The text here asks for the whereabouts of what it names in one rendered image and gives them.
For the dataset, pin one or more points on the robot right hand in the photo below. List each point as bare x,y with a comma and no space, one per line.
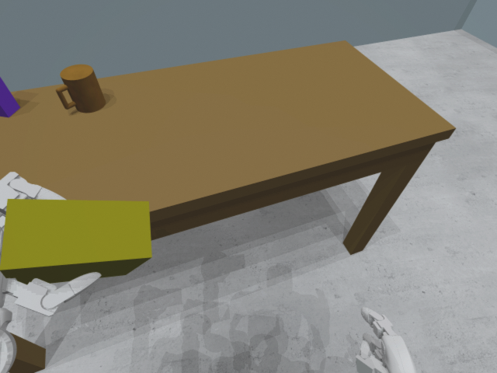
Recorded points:
391,354

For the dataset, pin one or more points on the robot left hand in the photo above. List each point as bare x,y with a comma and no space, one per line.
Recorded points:
38,296

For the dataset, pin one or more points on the sponge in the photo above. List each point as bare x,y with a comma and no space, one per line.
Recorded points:
60,240

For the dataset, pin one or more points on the robot left forearm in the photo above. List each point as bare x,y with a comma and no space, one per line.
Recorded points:
7,342

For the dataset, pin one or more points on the table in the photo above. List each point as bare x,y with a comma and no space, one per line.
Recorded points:
207,141

